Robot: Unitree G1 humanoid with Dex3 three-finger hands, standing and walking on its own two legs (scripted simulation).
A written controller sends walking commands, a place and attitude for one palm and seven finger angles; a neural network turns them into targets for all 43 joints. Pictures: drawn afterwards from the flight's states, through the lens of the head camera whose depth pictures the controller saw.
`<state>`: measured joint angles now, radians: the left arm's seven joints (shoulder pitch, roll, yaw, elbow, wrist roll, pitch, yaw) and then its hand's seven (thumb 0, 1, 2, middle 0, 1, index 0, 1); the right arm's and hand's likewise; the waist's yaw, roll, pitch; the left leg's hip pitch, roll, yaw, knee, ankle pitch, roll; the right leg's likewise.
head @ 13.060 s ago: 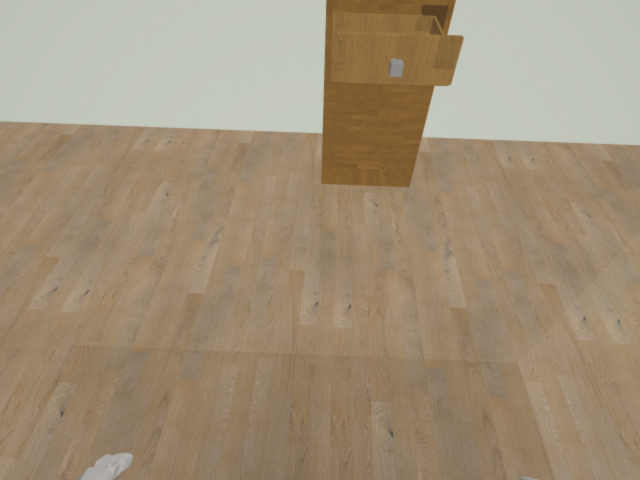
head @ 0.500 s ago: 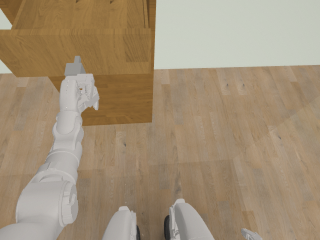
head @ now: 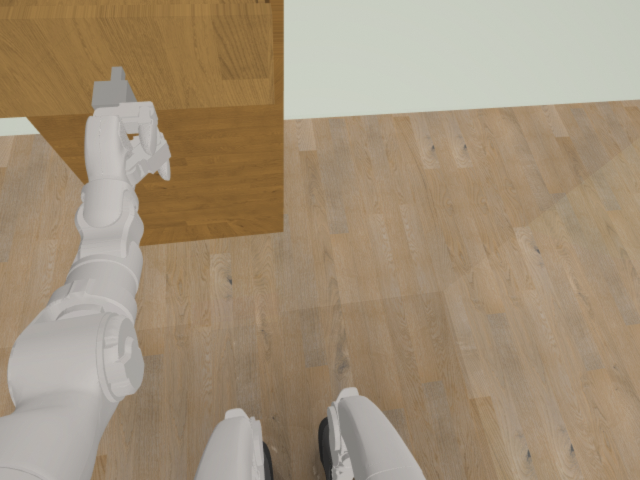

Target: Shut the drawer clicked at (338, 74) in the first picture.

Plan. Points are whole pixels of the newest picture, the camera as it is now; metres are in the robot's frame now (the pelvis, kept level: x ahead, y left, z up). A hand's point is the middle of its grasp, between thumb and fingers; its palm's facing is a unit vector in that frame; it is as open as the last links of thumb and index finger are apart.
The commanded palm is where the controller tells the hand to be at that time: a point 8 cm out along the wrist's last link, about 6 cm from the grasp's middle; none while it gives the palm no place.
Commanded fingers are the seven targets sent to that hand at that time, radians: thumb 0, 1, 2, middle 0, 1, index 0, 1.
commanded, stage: push the drawer shut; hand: left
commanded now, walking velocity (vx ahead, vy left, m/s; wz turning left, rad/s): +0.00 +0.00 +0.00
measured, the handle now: (116, 92) +0.59 +0.19 +0.06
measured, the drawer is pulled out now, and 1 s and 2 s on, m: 0.10 0.00 0.00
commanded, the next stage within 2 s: pull the fist back off the drawer in 1.06 s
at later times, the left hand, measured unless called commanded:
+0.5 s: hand (165, 113) +0.57 +0.13 +0.04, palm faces +0.04 -1.00 -0.04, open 3.6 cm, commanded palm +0.57 +0.18 +0.06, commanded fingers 0.00 0.90 0.90 -1.40 -1.60 -1.40 -1.60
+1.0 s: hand (164, 83) +0.62 +0.14 +0.04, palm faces +0.04 -1.00 -0.04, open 3.7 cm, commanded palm +0.64 +0.16 +0.06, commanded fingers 0.00 0.90 0.90 -1.40 -1.60 -1.40 -1.60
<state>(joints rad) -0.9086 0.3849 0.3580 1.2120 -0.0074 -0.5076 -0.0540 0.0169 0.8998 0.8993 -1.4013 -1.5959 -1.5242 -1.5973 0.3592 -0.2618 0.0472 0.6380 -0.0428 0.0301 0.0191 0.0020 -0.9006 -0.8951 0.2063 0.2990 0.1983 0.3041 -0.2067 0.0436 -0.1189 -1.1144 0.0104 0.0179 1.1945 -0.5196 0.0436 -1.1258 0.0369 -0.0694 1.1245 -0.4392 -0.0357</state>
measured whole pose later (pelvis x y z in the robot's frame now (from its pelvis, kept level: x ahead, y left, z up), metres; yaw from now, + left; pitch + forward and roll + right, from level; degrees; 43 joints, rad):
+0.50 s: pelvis +0.00 +0.00 -0.01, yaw -1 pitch +29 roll -4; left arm -1.11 0.53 0.41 1.34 0.06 -0.44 -0.04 0.02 0.90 0.90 -1.40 -1.60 -1.53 -1.60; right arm 0.39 -0.27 0.07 0.63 -0.06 0.04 0.03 0.00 -0.90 -0.90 0.21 0.30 0.20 0.30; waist -0.28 0.06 -0.11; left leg -1.22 0.02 0.00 1.24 -0.53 0.04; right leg -1.22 0.05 -0.09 1.14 -0.43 -0.04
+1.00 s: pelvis +0.00 +0.00 -0.02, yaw -2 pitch +33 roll -6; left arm -1.32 0.69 0.43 1.42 0.13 -0.38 -0.05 0.02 0.90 0.90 -1.40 -1.60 -1.56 -1.60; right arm 0.44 -0.27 0.11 0.63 -0.08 0.04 0.04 0.00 -0.90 -0.90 0.21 0.30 0.20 0.30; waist -0.36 0.07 -0.09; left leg -1.34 0.03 -0.02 1.29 -0.53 0.05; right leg -1.32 0.06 -0.11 1.16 -0.43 -0.04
